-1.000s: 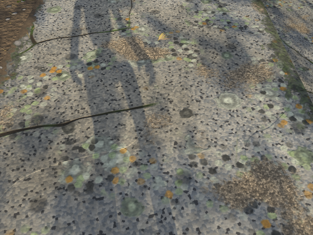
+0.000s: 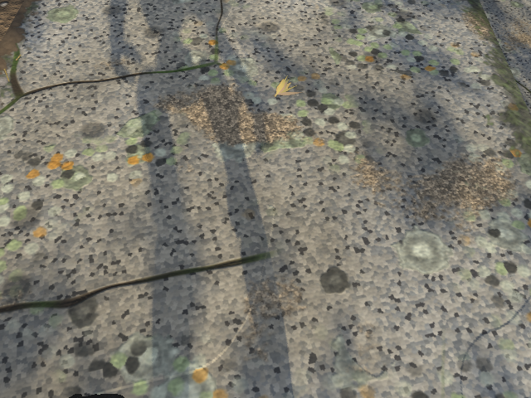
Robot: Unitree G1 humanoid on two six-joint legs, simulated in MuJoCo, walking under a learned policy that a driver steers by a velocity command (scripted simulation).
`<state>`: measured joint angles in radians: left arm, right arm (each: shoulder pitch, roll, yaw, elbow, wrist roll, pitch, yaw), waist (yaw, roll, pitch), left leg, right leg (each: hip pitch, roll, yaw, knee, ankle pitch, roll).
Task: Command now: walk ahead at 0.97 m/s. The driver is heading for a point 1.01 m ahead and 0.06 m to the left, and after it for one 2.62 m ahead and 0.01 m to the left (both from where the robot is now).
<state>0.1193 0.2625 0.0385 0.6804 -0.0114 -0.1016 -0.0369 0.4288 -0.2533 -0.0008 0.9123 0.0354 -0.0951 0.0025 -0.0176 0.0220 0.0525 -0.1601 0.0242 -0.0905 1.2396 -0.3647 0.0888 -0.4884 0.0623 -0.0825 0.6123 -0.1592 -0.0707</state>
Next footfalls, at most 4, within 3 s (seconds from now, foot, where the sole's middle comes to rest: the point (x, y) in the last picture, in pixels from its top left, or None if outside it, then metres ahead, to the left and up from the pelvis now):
0.38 left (211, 330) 0.61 0.15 -0.75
0.90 right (282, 179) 1.11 -0.05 -0.75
1.34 left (212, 148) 1.24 0.17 -0.75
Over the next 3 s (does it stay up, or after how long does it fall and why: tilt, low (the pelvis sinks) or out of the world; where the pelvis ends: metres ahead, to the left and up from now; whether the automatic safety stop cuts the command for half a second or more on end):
stays up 1.20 0.09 0.02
